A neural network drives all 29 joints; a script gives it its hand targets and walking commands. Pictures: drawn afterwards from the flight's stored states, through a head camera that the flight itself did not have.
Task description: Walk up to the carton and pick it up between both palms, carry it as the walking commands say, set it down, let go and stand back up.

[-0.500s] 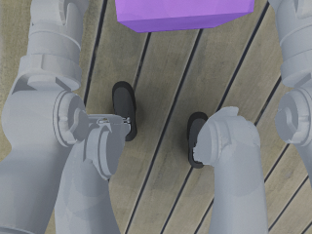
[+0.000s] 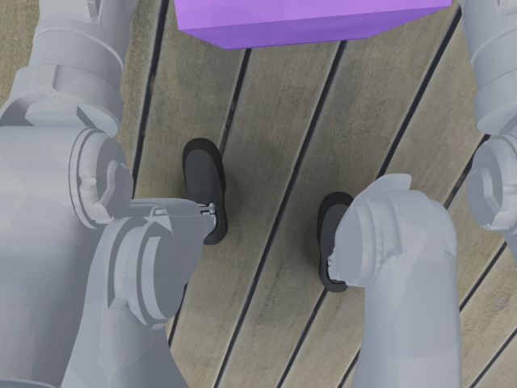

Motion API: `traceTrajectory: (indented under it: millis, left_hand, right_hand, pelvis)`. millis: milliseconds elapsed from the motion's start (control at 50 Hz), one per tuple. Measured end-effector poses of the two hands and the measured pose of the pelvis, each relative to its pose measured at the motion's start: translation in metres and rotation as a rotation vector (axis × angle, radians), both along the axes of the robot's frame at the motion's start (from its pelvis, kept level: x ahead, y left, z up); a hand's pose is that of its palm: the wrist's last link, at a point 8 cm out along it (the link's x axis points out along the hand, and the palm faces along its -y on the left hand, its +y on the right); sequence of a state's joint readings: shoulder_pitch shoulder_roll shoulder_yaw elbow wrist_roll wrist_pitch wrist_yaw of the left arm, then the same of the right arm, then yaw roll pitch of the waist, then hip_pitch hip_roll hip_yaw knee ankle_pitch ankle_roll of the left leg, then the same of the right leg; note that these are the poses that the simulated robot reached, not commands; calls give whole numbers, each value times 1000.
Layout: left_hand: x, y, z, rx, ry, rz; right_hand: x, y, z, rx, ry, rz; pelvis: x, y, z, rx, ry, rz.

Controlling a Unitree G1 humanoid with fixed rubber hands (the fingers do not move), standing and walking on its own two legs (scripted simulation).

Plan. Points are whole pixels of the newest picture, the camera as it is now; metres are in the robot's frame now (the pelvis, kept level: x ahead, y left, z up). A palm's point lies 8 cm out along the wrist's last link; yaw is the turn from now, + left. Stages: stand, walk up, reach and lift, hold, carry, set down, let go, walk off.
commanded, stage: reach and lift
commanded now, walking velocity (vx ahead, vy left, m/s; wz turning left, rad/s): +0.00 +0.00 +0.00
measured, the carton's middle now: out of the picture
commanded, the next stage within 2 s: none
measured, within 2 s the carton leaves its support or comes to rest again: leaves its support in 1.46 s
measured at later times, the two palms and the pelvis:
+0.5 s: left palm out of the picture +0.57 +0.16 -0.19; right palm out of the picture +0.57 -0.18 -0.18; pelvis +0.00 +0.00 +0.00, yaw +0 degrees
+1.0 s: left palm out of the picture +0.57 +0.14 -0.19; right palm out of the picture +0.57 -0.18 -0.19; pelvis +0.00 +0.00 -0.01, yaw -1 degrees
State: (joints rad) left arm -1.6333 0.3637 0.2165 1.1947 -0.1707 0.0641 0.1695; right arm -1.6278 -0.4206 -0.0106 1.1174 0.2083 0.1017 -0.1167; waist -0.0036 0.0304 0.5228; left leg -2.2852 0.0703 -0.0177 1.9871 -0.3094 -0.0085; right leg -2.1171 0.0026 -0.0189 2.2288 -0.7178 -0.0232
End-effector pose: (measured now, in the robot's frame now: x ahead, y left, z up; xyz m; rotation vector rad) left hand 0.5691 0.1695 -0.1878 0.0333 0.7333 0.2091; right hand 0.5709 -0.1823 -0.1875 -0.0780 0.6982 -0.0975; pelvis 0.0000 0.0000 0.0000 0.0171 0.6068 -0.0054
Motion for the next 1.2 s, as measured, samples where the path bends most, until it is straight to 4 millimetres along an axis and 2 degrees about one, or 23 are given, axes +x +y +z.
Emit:
traceTrajectory:
  millis: [220, 440, 560, 660, 900, 1200]
  left_hand:
    - [-2, 0, -2, -2, 10, 0]
    - [-1, -7, -1, -3, 9, -29]
    - [2, -15, 0, -4, 2, -70]
    - [4, -33, 0, -43, -4, -101]
    - [4, -30, -2, -84, -6, -75]
    - [6, -29, -1, -81, 12, -82]
  right_hand:
    - [-3, 0, -4, -2, 19, 4]
    - [4, 5, 3, -14, 6, 43]
    - [3, 4, 3, -10, 9, 50]
    - [4, 6, 4, -8, 12, 62]
    - [4, 4, 2, 63, 45, 46]
    - [1, 3, -1, 105, 43, 50]
  pelvis:
    - [0, 0, 0, 1, 0, 0]
    - [0, -1, 0, 2, -2, -1]
    - [0, -1, 0, 2, -2, -2]
    - [0, -1, 0, 3, -2, -2]
    - [0, 0, -1, 5, -1, -8]
    - [-2, 3, -12, 2, -20, -18]
